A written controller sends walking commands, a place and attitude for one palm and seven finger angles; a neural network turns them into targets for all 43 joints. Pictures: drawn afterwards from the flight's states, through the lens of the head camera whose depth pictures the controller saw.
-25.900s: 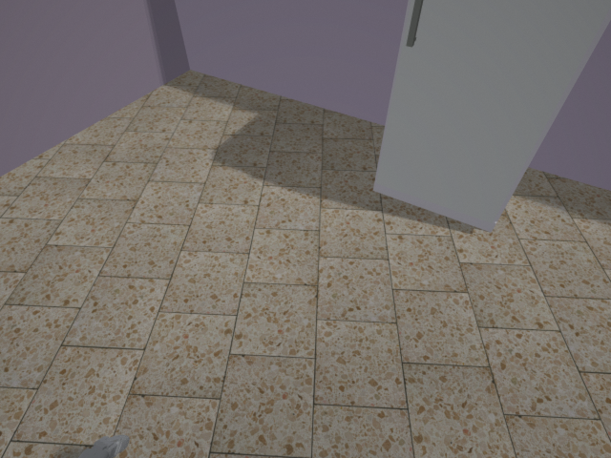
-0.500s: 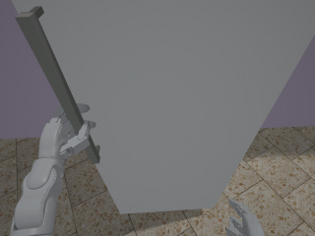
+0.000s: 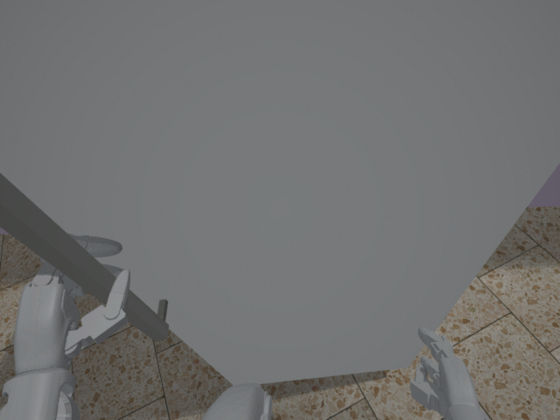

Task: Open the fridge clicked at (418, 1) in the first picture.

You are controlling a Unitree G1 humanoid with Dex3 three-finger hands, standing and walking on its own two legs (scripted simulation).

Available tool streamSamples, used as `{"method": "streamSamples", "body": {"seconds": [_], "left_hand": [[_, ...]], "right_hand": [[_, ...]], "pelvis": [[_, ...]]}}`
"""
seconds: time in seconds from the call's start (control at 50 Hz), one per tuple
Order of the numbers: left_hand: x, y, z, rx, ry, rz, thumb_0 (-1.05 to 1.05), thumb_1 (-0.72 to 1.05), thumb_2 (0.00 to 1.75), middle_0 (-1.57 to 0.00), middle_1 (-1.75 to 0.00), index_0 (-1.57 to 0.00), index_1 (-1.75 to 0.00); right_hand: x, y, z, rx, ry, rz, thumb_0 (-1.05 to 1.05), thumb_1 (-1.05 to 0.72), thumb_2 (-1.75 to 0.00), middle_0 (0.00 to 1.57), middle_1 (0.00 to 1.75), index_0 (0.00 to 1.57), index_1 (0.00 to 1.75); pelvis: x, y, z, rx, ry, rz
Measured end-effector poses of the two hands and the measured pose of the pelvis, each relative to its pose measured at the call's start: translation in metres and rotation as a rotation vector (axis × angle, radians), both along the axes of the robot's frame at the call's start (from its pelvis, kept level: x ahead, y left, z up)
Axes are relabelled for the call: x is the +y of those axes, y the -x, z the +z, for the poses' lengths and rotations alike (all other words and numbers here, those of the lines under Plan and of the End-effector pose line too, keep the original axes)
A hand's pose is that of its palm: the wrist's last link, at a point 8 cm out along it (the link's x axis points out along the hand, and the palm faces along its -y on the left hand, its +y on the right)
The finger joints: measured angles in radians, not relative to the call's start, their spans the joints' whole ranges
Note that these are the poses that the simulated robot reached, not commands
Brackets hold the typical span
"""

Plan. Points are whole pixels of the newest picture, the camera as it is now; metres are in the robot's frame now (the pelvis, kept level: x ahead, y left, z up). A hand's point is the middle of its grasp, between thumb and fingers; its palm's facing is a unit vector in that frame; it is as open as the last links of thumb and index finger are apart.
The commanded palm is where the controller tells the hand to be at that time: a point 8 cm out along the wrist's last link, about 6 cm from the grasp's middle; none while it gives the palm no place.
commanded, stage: walk backward, drawing the door open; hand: left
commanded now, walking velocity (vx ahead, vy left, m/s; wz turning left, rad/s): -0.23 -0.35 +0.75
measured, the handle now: (89, 253) +0.25 +0.21 +0.18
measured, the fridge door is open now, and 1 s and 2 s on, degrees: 6 38 79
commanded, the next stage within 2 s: none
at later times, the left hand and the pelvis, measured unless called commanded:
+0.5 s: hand out of the picture +0.10 +0.14 +0.14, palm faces +0.51 -0.83 -0.23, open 6.2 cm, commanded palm +0.04 +0.17 +0.13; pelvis -0.07 -0.11 -0.02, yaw +28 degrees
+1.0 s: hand out of the picture -0.01 +0.04 +0.14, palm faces +0.87 -0.38 -0.30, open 6.5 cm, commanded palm -0.07 +0.03 +0.13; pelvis -0.04 -0.30 -0.02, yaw +45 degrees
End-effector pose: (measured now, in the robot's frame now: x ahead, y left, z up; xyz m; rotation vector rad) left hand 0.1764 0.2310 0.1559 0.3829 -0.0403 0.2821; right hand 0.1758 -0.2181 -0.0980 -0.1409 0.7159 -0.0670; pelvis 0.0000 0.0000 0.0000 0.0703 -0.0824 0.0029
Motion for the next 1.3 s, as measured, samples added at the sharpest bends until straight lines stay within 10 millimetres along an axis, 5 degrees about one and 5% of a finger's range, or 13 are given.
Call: {"method": "streamSamples", "body": {"seconds": [0.16, 0.34, 0.44, 0.5, 0.64, 0.76, 0.88, 1.06, 1.18, 1.3], "left_hand": [[-0.010, 0.014, -0.017, -0.224, 0.042, 0.038, -0.05, 0.66, 0.81, -0.46, -1.40, -0.28, -1.40], [-0.037, 0.078, -0.014, -0.202, 0.028, 0.170, -0.04, 0.66, 0.76, -0.46, -1.40, -0.28, -1.40], [-0.052, 0.110, -0.011, -0.185, 0.053, 0.191, -0.02, 0.63, 0.79, -0.46, -1.41, -0.34, -1.40], [-0.059, 0.124, -0.013, -0.226, 0.048, 0.194, -0.03, 0.60, 0.79, -0.46, -1.41, -0.36, -1.40], [-0.082, 0.152, -0.008, -0.168, 0.022, 0.330, -0.02, 0.61, 0.79, -0.47, -1.41, -0.34, -1.40], [-0.114, 0.179, -0.007, -0.158, 0.030, 0.502, -0.01, 0.65, 0.80, -0.47, -1.41, -0.32, -1.40], [-0.151, 0.208, -0.009, -0.188, -0.065, 0.725, -0.05, 0.60, 0.81, -0.46, -1.41, -0.29, -1.34], [-0.207, 0.259, -0.007, -0.171, -0.046, 0.804, -0.03, 0.62, 0.78, -0.46, -1.40, -0.31, -1.37], [-0.241, 0.290, -0.014, -0.277, -0.055, 0.772, -0.03, 0.62, 0.79, -0.46, -1.41, -0.34, -1.38], [-0.279, 0.313, -0.006, -0.218, -0.028, 0.812, -0.01, 0.61, 0.79, -0.46, -1.41, -0.38, -1.39]], "right_hand": [[-0.015, -0.012, -0.014, -0.064, 0.048, 0.026, 0.01, -0.91, -0.90, 0.21, 0.30, 0.20, 0.30], [-0.029, 0.001, -0.015, 0.017, 0.077, 0.260, 0.01, -0.91, -0.90, 0.21, 0.30, 0.20, 0.30], [-0.035, 0.011, -0.010, 0.113, 0.141, 0.351, 0.01, -0.91, -0.90, 0.21, 0.30, 0.20, 0.30], [-0.034, 0.006, -0.016, 0.072, 0.163, 0.404, 0.01, -0.90, -0.90, 0.21, 0.30, 0.20, 0.30], [-0.037, 0.009, 0.000, 0.096, 0.098, 0.548, 0.01, -0.90, -0.90, 0.21, 0.30, 0.20, 0.30], [-0.060, -0.013, 0.004, 0.024, 0.035, 0.613, 0.01, -0.90, -0.90, 0.21, 0.30, 0.20, 0.30], [-0.094, -0.049, -0.015, -0.061, -0.012, 0.717, 0.01, -0.90, -0.90, 0.21, 0.30, 0.26, 0.33], [-0.165, -0.055, -0.002, 0.028, 0.165, 0.706, 0.01, -0.91, -0.90, 0.21, 0.30, 0.25, 0.33], [-0.171, -0.055, 0.015, -0.066, 0.246, 0.785, 0.01, -0.91, -0.90, 0.20, 0.30, 0.22, 0.31], [-0.153, -0.031, 0.033, -0.019, 0.172, 0.934, 0.01, -0.91, -0.90, 0.20, 0.30, 0.20, 0.30]], "pelvis": [[-0.029, 0.016, -0.041, -0.073, 0.056, 0.068], [-0.093, 0.055, -0.030, 0.038, 0.093, 0.318], [-0.107, 0.057, -0.014, 0.082, 0.085, 0.423], [-0.113, 0.065, -0.024, 0.100, 0.104, 0.485], [-0.165, 0.075, 0.001, 0.006, 0.129, 0.591], [-0.212, 0.063, -0.002, -0.030, 0.123, 0.633], [-0.267, 0.038, -0.031, -0.003, 0.078, 0.690], [-0.311, 0.045, -0.012, -0.013, 0.060, 0.843], [-0.334, 0.057, -0.022, -0.007, 0.102, 0.925], [-0.359, 0.055, 0.006, -0.066, 0.169, 1.029]]}}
